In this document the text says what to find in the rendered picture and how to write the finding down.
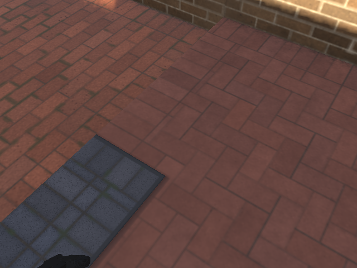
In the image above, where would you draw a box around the robot left hand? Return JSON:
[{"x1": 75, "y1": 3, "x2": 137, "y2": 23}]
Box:
[{"x1": 38, "y1": 254, "x2": 90, "y2": 268}]

